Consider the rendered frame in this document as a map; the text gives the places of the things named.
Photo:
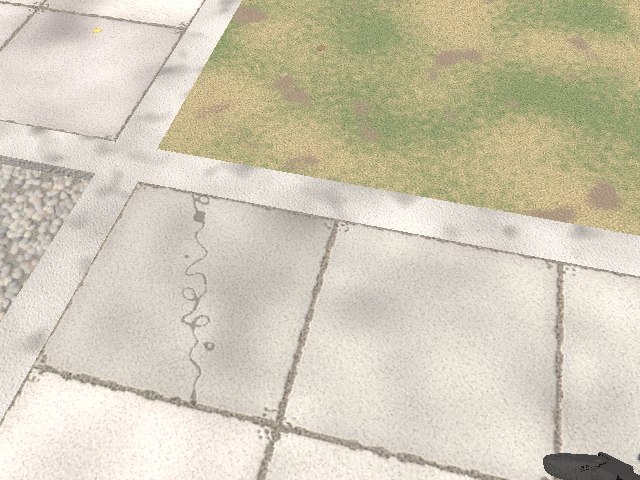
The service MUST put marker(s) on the robot right hand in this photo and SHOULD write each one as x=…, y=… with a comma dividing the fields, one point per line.
x=569, y=466

